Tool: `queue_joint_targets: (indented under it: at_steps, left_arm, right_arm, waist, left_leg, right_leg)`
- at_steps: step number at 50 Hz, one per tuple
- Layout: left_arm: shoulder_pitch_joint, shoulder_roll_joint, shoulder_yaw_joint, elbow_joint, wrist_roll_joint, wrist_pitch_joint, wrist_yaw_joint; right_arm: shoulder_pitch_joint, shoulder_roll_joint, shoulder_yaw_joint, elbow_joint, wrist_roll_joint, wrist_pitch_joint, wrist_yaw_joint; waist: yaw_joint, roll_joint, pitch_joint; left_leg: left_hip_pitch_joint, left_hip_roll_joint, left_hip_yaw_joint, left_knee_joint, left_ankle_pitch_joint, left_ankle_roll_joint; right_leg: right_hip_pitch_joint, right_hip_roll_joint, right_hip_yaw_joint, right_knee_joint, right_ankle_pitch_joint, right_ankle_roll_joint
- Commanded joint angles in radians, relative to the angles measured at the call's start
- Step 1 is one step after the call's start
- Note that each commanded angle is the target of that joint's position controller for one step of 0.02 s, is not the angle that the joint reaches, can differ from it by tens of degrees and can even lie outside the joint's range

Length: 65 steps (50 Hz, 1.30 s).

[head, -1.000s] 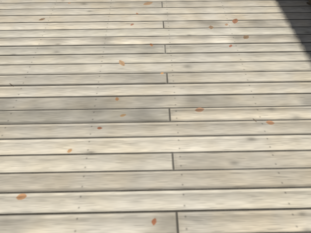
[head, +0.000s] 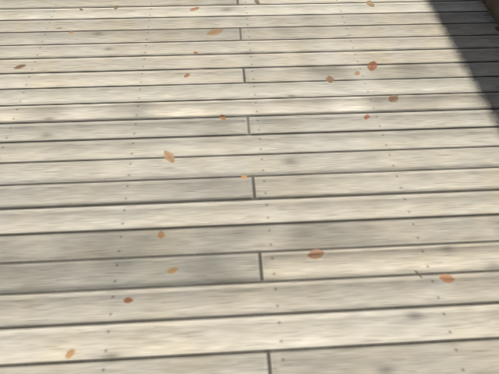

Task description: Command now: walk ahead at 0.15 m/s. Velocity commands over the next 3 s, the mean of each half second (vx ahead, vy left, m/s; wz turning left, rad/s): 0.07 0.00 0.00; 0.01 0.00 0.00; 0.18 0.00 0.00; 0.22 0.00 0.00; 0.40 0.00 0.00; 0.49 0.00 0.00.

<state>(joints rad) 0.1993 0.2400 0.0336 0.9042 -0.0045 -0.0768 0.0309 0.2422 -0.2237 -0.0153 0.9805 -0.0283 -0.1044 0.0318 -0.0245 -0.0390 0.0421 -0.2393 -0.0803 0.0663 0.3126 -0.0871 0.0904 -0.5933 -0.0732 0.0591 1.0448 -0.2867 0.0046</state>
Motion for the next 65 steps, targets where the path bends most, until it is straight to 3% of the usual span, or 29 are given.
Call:
queue_joint_targets:
  at_steps: [1,5,8,9,10,11,12,13,17,23,39,57,58,59,61,62,63,64,65]
  left_arm:
    - [0.139,0.009,0.0,0.002,0.012,0.022,0.01]
    - [0.035,0.049,0.01,-0.017,0.004,0.045,0.008]
    - [0.037,0.066,0.022,-0.005,0.019,0.042,0.008]
    - [0.059,0.095,0.03,-0.001,0.027,0.041,0.012]
    - [0.061,0.152,0.039,-0.003,0.022,0.046,0.017]
    - [0.037,0.129,0.035,0.016,0.016,0.049,0.015]
    - [0.003,0.068,0.026,0.011,0.009,0.046,0.005]
    - [-0.022,0.047,0.021,0.009,0.01,0.042,0.001]
    - [-0.003,0.062,0.027,0.033,0.002,0.027,-0.002]
    - [0.007,0.056,0.03,0.062,-0.001,0.037,-0.001]
    - [-0.012,0.031,0.032,0.118,0.0,0.07,0.005]
    - [0.009,0.015,0.021,0.172,0.002,0.075,0.012]
    - [0.028,0.007,0.018,0.183,0.003,0.076,0.012]
    - [0.037,0.019,0.023,0.188,-0.003,0.077,0.013]
    - [0.011,0.028,0.027,0.172,-0.009,0.065,0.013]
    - [-0.025,0.006,0.022,0.153,-0.013,0.048,0.007]
    - [-0.052,-0.019,0.016,0.138,-0.017,0.029,-0.002]
    - [-0.074,-0.009,0.018,0.126,-0.018,0.015,-0.011]
    - [-0.08,0.001,0.021,0.118,-0.022,0.005,-0.017]
  right_arm:
    - [-0.085,-0.127,-0.017,-0.059,-0.001,-0.009,-0.022]
    - [-0.029,-0.152,-0.021,-0.027,0.015,0.019,-0.034]
    - [-0.026,-0.111,-0.009,-0.015,0.038,0.032,-0.038]
    - [0.019,-0.084,0.001,-0.002,0.032,0.03,-0.039]
    - [0.104,-0.073,0.0,0.012,0.016,0.026,-0.038]
    - [0.164,-0.027,0.009,0.025,0.018,0.033,-0.046]
    - [0.11,-0.052,0.007,0.023,0.016,0.046,-0.056]
    - [0.076,-0.075,0.0,0.022,0.018,0.059,-0.061]
    - [0.075,-0.075,-0.001,0.045,0.019,0.075,-0.065]
    - [0.066,-0.063,-0.001,0.071,0.026,0.076,-0.064]
    - [0.097,-0.041,-0.003,0.12,0.026,0.087,-0.076]
    - [0.142,-0.01,-0.005,0.137,0.025,0.078,-0.076]
    - [0.167,-0.005,-0.005,0.148,0.026,0.079,-0.077]
    - [0.177,-0.025,-0.013,0.148,0.033,0.082,-0.079]
    - [0.191,-0.064,-0.028,0.129,0.045,0.078,-0.084]
    - [0.227,-0.091,-0.037,0.13,0.052,0.068,-0.083]
    - [0.233,-0.129,-0.053,0.127,0.057,0.056,-0.081]
    - [0.22,-0.14,-0.06,0.119,0.053,0.047,-0.079]
    - [0.211,-0.128,-0.059,0.109,0.044,0.038,-0.076]
  waist:
    - [0.073,0.11,-0.113]
    - [0.031,0.111,-0.108]
    - [0.048,0.087,-0.083]
    - [0.044,0.046,-0.089]
    - [-0.019,-0.054,-0.098]
    - [-0.056,-0.173,-0.119]
    - [-0.031,-0.132,-0.08]
    - [-0.023,-0.097,-0.053]
    - [-0.005,-0.021,-0.065]
    - [0.011,0.027,-0.089]
    - [0.018,0.037,-0.012]
    - [0.023,0.043,0.025]
    - [0.022,0.048,0.003]
    - [0.019,0.061,0.019]
    - [-0.001,0.097,0.085]
    - [-0.021,0.144,0.109]
    - [-0.026,0.213,0.127]
    - [-0.027,0.213,0.154]
    - [-0.024,0.194,0.159]
  left_leg:
    - [-0.117,0.241,-0.073,-0.085,0.59,0.163]
    - [-0.073,0.271,-0.136,-0.082,0.247,0.149]
    - [-0.076,0.225,-0.16,0.002,0.007,0.089]
    - [-0.094,0.185,-0.152,0.053,-0.072,0.041]
    - [-0.142,0.1,-0.097,0.126,-0.202,-0.001]
    - [-0.117,0.068,-0.045,0.127,-0.259,-0.029]
    - [-0.059,0.074,-0.038,0.123,-0.224,-0.047]
    - [-0.051,0.076,-0.037,0.12,-0.201,-0.053]
    - [-0.031,0.096,-0.056,0.116,-0.129,-0.052]
    - [-0.005,0.103,-0.058,0.138,-0.038,-0.063]
    - [-0.016,0.109,-0.062,0.107,-0.097,-0.068]
    - [-0.048,0.11,-0.067,0.06,-0.196,-0.06]
    - [-0.04,0.104,-0.063,0.051,-0.297,-0.054]
    - [-0.051,0.102,-0.072,0.049,-0.435,-0.034]
    - [-0.073,0.167,-0.172,-0.005,-0.691,0.029]
    - [-0.039,0.246,-0.285,-0.065,-0.756,0.073]
    - [-0.003,0.355,-0.426,-0.141,-0.773,0.127]
    - [0.006,0.427,-0.508,-0.175,-0.729,0.164]
    - [0.037,0.447,-0.526,-0.18,-0.666,0.173]
  right_leg:
    - [0.242,-0.01,-0.02,-0.206,0.136,0.021]
    - [0.28,0.004,-0.015,-0.376,0.174,0.023]
    - [0.383,0.026,-0.036,-0.586,0.207,-0.015]
    - [0.45,-0.029,0.021,-0.633,0.34,-0.035]
    - [0.505,-0.102,0.089,-0.614,0.471,-0.075]
    - [0.451,-0.124,0.12,-0.643,0.31,-0.135]
    - [0.366,-0.086,0.121,-0.672,0.155,-0.124]
    - [0.332,-0.05,0.093,-0.672,0.116,-0.098]
    - [0.377,0.0,0.034,-0.607,0.277,-0.076]
    - [0.431,0.012,0.013,-0.554,0.417,-0.089]
    - [0.418,0.043,-0.012,-0.581,0.278,-0.069]
    - [0.4,0.05,-0.017,-0.615,0.148,-0.053]
    - [0.407,0.064,-0.031,-0.612,0.037,-0.055]
    - [0.376,0.088,-0.054,-0.585,-0.129,-0.059]
    - [0.243,0.106,-0.073,-0.515,-0.332,-0.073]
    - [0.167,0.108,-0.09,-0.437,-0.282,-0.071]
    - [0.106,0.105,-0.124,-0.31,-0.15,-0.067]
    - [0.045,0.06,-0.093,-0.22,-0.118,-0.077]
    - [-0.014,0.032,-0.069,-0.153,-0.167,-0.087]
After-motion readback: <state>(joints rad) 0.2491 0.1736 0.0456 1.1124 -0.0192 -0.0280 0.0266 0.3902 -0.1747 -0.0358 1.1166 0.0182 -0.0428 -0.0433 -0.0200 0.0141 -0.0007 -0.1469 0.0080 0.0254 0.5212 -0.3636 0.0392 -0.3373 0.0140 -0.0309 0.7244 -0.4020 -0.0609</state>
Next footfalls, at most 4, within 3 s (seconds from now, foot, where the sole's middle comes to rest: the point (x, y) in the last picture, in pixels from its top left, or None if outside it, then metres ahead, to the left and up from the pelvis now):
0.18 right None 0.16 -0.15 -0.78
1.86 left None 0.46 0.03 -0.78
2.34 right None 0.46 -0.20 -0.78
2.86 left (233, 263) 0.80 0.05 -0.78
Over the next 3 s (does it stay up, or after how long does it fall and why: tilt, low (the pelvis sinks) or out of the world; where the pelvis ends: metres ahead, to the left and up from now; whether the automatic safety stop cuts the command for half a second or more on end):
stays up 0.71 -0.04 -0.01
